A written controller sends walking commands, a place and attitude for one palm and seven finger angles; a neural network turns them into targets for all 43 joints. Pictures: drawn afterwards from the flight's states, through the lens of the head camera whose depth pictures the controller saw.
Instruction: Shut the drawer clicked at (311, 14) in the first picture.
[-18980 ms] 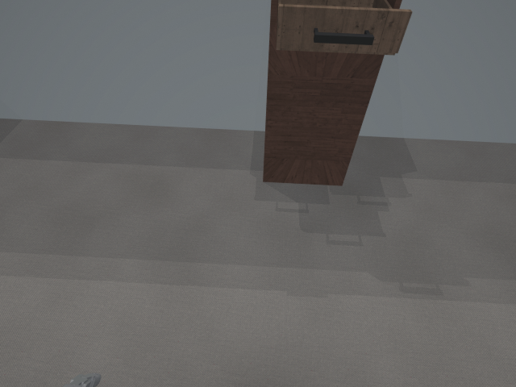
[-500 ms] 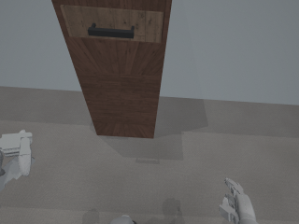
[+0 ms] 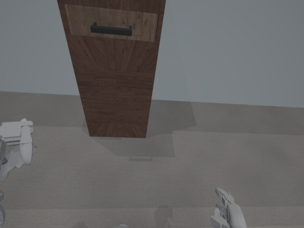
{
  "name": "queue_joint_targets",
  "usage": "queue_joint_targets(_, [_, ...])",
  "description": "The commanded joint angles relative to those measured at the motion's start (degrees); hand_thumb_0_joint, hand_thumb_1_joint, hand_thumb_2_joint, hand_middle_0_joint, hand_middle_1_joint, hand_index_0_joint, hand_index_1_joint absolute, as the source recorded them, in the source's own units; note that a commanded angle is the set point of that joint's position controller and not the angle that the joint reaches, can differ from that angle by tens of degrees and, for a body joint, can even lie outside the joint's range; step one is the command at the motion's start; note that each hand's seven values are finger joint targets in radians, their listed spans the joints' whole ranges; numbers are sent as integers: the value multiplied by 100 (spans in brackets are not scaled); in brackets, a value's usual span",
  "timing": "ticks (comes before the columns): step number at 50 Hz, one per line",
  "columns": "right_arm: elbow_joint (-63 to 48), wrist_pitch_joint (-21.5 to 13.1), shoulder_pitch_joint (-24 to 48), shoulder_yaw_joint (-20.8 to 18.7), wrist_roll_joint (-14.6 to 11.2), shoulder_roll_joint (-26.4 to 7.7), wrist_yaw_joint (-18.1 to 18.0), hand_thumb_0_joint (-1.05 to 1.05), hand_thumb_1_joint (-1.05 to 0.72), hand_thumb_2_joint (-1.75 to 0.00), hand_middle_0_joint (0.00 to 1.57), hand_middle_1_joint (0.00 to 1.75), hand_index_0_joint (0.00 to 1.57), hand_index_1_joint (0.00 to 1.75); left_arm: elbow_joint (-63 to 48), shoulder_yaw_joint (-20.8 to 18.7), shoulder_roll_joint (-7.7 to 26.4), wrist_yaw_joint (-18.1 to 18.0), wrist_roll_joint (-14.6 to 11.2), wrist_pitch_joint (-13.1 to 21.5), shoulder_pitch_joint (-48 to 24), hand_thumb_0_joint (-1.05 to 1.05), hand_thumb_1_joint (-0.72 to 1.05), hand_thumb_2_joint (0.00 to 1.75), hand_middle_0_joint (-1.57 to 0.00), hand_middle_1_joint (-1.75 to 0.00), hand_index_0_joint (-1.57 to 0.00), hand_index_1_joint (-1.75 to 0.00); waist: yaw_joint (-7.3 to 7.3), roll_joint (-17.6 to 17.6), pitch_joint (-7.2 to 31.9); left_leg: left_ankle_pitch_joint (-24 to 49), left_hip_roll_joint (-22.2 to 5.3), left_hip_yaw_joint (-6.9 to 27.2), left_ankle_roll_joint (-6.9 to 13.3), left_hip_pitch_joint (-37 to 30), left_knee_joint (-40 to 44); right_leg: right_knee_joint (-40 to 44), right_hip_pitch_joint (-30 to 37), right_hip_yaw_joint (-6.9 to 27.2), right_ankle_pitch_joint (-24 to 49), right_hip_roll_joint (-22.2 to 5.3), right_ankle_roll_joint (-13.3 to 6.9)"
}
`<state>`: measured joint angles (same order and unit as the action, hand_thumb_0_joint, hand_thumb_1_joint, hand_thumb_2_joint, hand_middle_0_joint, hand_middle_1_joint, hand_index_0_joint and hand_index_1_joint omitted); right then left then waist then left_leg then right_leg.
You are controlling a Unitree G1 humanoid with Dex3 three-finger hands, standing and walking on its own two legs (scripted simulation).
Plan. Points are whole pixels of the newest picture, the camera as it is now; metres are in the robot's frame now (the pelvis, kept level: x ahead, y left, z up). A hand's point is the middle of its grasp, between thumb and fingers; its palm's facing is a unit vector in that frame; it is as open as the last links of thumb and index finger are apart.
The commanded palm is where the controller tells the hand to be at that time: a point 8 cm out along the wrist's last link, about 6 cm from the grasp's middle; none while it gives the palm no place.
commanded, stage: stop stepping back and stand still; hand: left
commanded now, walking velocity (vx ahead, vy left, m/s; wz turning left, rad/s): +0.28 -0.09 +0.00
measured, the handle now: (112, 28) +0.85 +0.23 +0.12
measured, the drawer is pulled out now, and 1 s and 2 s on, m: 0.00 0.00 0.00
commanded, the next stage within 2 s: let the arm hang, fingers relaxed in 1.28 s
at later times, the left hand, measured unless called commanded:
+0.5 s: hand out of the picture +0.10 +0.24 +0.19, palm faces +0.37 -0.82 -0.44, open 3.3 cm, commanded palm +0.04 +0.29 +0.20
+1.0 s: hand out of the picture +0.09 +0.26 +0.19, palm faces +0.42 -0.78 -0.47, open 3.3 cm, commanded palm +0.03 +0.30 +0.20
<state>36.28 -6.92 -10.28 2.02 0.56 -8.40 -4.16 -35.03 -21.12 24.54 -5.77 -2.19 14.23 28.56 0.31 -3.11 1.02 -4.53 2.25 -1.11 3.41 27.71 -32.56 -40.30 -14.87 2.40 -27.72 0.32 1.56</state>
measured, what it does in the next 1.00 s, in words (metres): steps on the spot: right foot, then left foot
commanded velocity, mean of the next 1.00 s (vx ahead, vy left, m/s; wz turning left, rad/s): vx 0.10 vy -0.02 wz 0.00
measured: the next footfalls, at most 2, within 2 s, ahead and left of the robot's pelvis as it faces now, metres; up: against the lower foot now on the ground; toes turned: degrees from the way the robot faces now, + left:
right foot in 0.14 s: -0.02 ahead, -0.07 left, +0.00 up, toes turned -1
left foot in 0.36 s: -0.03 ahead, +0.15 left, +0.00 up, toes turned +6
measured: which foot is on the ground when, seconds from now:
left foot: down 0.00-0.14, up 0.16-0.34, down 0.36-1.00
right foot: up 0.00-0.12, down 0.14-1.00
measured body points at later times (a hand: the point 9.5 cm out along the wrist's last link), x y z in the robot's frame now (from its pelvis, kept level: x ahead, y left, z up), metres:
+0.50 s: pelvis -0.09 +0.01 +0.01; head -0.12 +0.03 +0.45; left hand +0.08 +0.29 +0.21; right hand +0.04 -0.23 -0.07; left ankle -0.05 +0.16 -0.72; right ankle -0.06 -0.07 -0.71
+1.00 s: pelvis -0.08 +0.02 +0.01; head -0.08 +0.01 +0.46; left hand +0.07 +0.30 +0.21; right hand +0.10 -0.20 -0.07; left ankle -0.07 +0.14 -0.72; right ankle -0.06 -0.07 -0.72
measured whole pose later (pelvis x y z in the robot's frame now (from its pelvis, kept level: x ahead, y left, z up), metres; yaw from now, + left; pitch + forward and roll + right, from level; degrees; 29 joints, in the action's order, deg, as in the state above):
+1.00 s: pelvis -0.08 +0.02 +0.01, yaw +4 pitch +0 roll +0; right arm 35.1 -7.5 -12.1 1.2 0.0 -11.0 -3.9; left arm -32.5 -20.6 20.9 -8.1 -0.7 13.4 35.3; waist 0.2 0.9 0.4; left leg -16.2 -1.8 -1.9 0.1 16.9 -33.2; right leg -31.6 -16.5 -5.5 -15.4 1.0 -3.3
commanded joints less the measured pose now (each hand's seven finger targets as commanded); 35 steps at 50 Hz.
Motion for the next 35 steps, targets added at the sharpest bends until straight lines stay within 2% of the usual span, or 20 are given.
queue_joint_targets(1, [-1168, -408, 387, -385, 63, -881, 16, 0, -90, -90, 20, 30, 20, 30, -1726, -1099, 1071, -174, -175, 210, 723, 0, 90, 90, -140, -160, -140, -160, -112, 1594, 922, -3378, -1462, 2373, -758, -1050, 3213, -1029, -81, -268, -521, 542, -283])
queue_joint_targets(4, [-1207, -312, 359, -376, 88, -929, 64, 0, -90, -90, 20, 30, 20, 30, -1549, -781, 700, -209, -86, 61, 1566, 0, 90, 90, -140, -160, -140, -160, -132, 1800, 700, -2862, -916, 822, -833, -173, 2922, 621, 1241, -960, -479, 662, -409])
queue_joint_targets(5, [-1180, -242, 380, -403, 105, -963, 54, 0, -90, -90, 20, 30, 20, 30, -1508, -771, 739, -220, -38, 23, 1597, 0, 90, 90, -140, -160, -140, -160, -134, 1530, 485, -2776, -620, 372, -824, 188, 2108, 1408, 1382, -795, -359, 405, -559])
queue_joint_targets(6, [-1145, -147, 277, -425, 75, -910, 48, 0, -90, -90, 20, 30, 20, 30, -1476, -868, 869, -234, 0, -42, 1581, 0, 90, 90, -140, -160, -140, -160, -77, 188, 455, -2140, -124, -166, -703, -348, -10, 2527, 309, 90, -442, -566, -832])
queue_joint_targets(7, [-1112, -37, 337, -461, 69, -905, 6, 0, -90, -90, 20, 30, 20, 30, -1639, -857, 894, -228, -43, -92, 1217, 0, 90, 90, -140, -160, -140, -160, -83, -824, 227, -1698, 84, 103, -600, -445, -2308, 3403, -1255, 1890, -1286, -1962, -1337])
queue_joint_targets(8, [-919, 14, 254, -421, 167, -951, 22, 0, -90, -90, 20, 30, 20, 30, -2096, -1148, 1214, -250, -70, -35, 302, 0, 90, 90, -140, -160, -140, -160, 76, -794, 170, -1381, -250, 296, -587, 63, -3356, 3175, -1703, 1652, -1009, -2302, -1493])
queue_joint_targets(9, [-871, -59, 245, -348, 78, -782, -39, 0, -90, -90, 20, 30, 20, 30, -1267, -1108, 1056, -310, -24, -77, 201, 0, 90, 90, -140, -160, -140, -160, 136, -862, 88, -1497, -406, 415, -534, 207, -3479, 3343, -1671, 1638, -1888, -2081, -1312])
queue_joint_targets(11, [-822, -172, 228, -359, 79, -883, -119, 0, -90, -90, 20, 30, 20, 30, -929, -659, 760, -333, 73, -63, -267, 0, 90, 90, -140, -160, -140, -160, 228, -548, -123, -1369, -694, 193, -436, -281, -2537, 3165, -1825, 914, -1799, -1691, -937])
queue_joint_targets(13, [-658, -279, 227, -379, 90, -969, -230, 0, -90, -90, 20, 30, 20, 30, -386, -437, 500, -385, 167, -78, -13, 0, 90, 90, -140, -160, -140, -160, 67, 45, -156, -1641, -660, -116, -221, -699, -1252, 2658, -1304, 383, -1028, -1577, -961])
queue_joint_targets(16, [-654, -440, 69, -314, 59, -968, -312, 0, -90, -90, 20, 30, 20, 30, -578, -203, 386, -465, 178, -64, -176, 0, 90, 90, -140, -160, -140, -160, 70, 177, -68, -1813, -499, -288, -123, -1204, 558, 1958, -686, 6, -893, -1250, -736])
queue_joint_targets(19, [-956, -444, 142, -354, 8, -1191, -245, 0, -90, -90, 20, 30, 20, 30, -1244, -462, 634, -443, 125, 84, -33, 0, 90, 90, -140, -160, -140, -160, 8, 1560, 20, -1616, -1622, 1654, 293, -1056, 1550, -18, -612, -806, 376, -80, -178])
queue_joint_targets(21, [-864, -406, 198, -358, 59, -989, -141, 0, -90, -90, 20, 30, 20, 30, -1463, -826, 926, -382, 204, 151, 70, 0, 90, 90, -140, -160, -140, -160, 99, 2305, -357, -3902, -1944, 2314, 568, -61, 2416, -969, -558, -565, -118, -50, -216])
queue_joint_targets(24, [-982, -317, 246, -377, 57, -1009, -50, 0, -90, -90, 20, 30, 20, 30, -1116, -775, 742, -393, 201, 127, 690, 0, 90, 90, -140, -160, -140, -160, -53, 1224, -354, -3279, -1440, 1040, 160, 857, 1445, 622, 943, -642, 150, -27, -312])
queue_joint_targets(25, [-984, -258, 234, -427, 57, -991, -49, 0, -90, -90, 20, 30, 20, 30, -901, -787, 754, -388, 212, 107, 735, 0, 90, 90, -140, -160, -140, -160, -85, 460, -382, -3068, -844, 399, -86, 1114, 219, 1454, 991, -56, -213, -311, -558])
queue_joint_targets(26, [-1021, -191, 211, -462, 48, -889, -30, 0, -90, -90, 20, 30, 20, 30, -712, -914, 861, -394, 173, 49, 798, 0, 90, 90, -140, -160, -140, -160, -91, -914, -297, -2488, -235, -114, -300, 1204, -1770, 2645, 461, 1891, -1243, -1455, -1115])
queue_joint_targets(27, [-945, -239, 244, -468, 8, -938, -46, 0, -90, -90, 20, 30, 20, 30, -1004, -861, 846, -399, 77, 91, 291, 0, 90, 90, -140, -160, -140, -160, -29, -1007, -112, -2190, -262, 7, -321, 1009, -3135, 3080, 39, 2645, -1054, -2116, -1394])
queue_joint_targets(29, [-716, -297, -19, -357, 73, -811, -46, 0, -90, -90, 20, 30, 20, 30, -658, -866, 764, -387, 74, 159, 297, 0, 90, 90, -140, -160, -140, -160, 131, -258, 73, -1789, -586, 203, -343, 484, -3222, 2993, -554, 1825, -1060, -1917, -1336])
queue_joint_targets(31, [-746, -284, 106, -305, 53, -783, -108, 0, -90, -90, 20, 30, 20, 30, -567, -538, 484, -335, 83, 126, 230, 0, 90, 90, -140, -160, -140, -160, 130, -325, -137, -1598, -709, 50, -290, -286, -2086, 2844, -1154, 951, -684, -1621, -1077])
queue_joint_targets(33, [-684, -355, 146, -284, 80, -813, -187, 0, -90, -90, 20, 30, 20, 30, -559, -489, 485, -386, 130, 129, 170, 0, 90, 90, -140, -160, -140, -160, 36, -374, 6, -1660, -604, -200, -175, -1078, -760, 2638, -1109, 647, -690, -1512, -985])
queue_joint_targets(35, [-657, -422, 54, -279, 120, -892, -242, 0, -90, -90, 20, 30, 20, 30, -754, -359, 437, -433, 166, 142, -86, 0, 90, 90, -140, -160, -140, -160, 79, 307, -4, -1598, -484, -254, -114, -1767, 463, 2146, -1136, 390, -703, -1195, -750])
